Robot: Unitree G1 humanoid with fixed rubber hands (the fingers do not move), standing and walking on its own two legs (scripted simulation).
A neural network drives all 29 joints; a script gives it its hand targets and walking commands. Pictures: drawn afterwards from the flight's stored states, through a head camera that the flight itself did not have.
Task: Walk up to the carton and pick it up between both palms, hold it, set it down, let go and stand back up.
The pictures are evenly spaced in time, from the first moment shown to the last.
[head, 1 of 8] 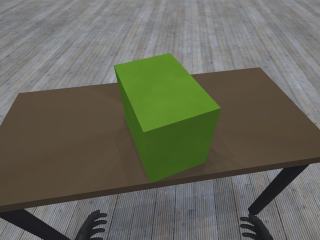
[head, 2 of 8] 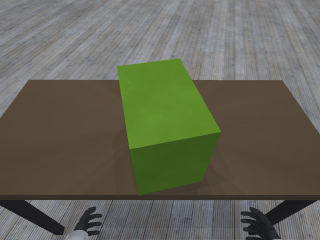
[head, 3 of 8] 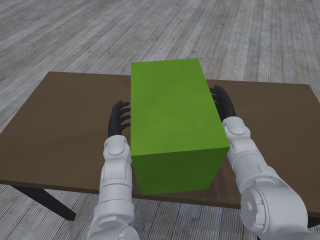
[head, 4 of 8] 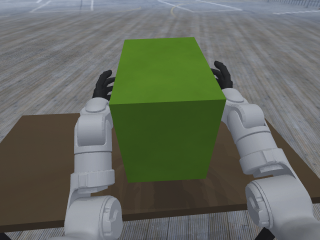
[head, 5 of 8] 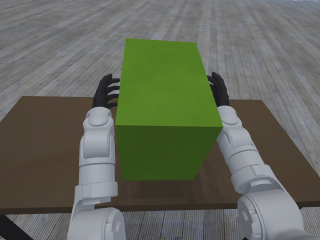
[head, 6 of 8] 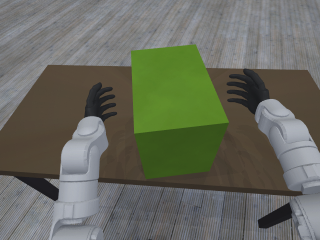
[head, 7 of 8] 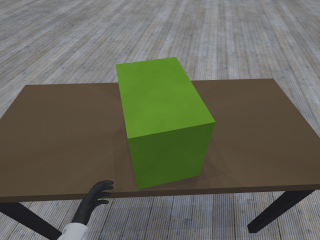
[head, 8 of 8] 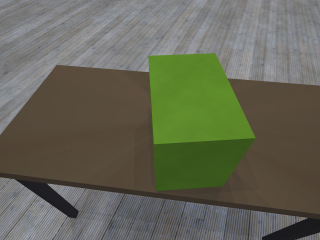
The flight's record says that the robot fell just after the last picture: no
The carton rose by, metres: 0.19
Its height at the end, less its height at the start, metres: +0.00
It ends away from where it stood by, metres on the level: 0.00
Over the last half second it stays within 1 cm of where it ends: yes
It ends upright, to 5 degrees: yes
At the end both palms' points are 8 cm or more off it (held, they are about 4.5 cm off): yes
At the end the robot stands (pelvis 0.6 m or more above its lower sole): yes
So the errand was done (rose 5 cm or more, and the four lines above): yes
